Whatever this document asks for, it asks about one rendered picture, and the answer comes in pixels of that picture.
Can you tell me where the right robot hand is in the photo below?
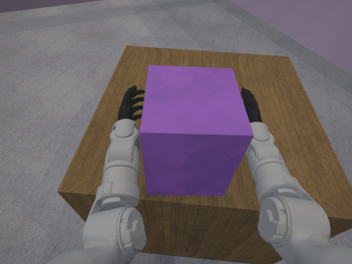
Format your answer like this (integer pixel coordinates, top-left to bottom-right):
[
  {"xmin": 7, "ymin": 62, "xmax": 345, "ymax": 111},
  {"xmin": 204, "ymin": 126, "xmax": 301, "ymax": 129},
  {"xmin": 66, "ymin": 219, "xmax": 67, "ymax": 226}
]
[{"xmin": 240, "ymin": 88, "xmax": 262, "ymax": 123}]

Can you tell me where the left robot hand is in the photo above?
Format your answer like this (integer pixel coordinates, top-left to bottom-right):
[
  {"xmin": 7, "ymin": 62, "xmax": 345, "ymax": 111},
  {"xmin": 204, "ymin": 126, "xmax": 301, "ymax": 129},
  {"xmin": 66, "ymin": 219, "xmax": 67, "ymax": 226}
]
[{"xmin": 118, "ymin": 86, "xmax": 145, "ymax": 121}]

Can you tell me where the carton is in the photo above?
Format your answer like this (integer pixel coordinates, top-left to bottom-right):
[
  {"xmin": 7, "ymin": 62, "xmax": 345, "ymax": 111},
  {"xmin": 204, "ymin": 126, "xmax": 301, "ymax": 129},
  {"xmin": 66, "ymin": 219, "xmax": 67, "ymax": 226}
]
[{"xmin": 140, "ymin": 65, "xmax": 254, "ymax": 196}]

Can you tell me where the robot left forearm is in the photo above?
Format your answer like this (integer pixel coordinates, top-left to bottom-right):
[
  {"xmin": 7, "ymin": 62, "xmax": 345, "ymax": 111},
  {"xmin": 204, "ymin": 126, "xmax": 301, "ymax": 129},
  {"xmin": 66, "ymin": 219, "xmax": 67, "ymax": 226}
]
[{"xmin": 82, "ymin": 119, "xmax": 140, "ymax": 247}]

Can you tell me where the left robot upper arm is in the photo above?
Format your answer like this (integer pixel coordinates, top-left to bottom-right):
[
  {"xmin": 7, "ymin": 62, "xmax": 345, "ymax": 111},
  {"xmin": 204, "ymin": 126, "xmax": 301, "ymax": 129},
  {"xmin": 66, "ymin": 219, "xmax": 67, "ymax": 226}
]
[{"xmin": 46, "ymin": 206, "xmax": 147, "ymax": 264}]

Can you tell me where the robot right forearm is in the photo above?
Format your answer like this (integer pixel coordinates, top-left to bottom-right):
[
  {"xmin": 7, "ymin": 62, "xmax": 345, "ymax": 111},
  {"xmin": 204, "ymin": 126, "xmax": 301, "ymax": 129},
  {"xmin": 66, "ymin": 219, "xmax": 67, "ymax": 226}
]
[{"xmin": 245, "ymin": 122, "xmax": 331, "ymax": 239}]

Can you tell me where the pedestal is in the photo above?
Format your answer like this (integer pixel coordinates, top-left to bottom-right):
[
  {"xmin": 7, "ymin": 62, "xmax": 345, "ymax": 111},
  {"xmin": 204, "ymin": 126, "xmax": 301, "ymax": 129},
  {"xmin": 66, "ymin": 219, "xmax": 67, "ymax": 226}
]
[{"xmin": 57, "ymin": 46, "xmax": 352, "ymax": 264}]

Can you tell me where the right robot upper arm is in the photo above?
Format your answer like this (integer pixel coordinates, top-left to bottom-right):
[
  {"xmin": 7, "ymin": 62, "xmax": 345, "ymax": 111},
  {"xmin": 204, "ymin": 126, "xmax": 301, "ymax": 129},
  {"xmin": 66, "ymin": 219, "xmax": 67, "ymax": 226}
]
[{"xmin": 257, "ymin": 195, "xmax": 352, "ymax": 264}]

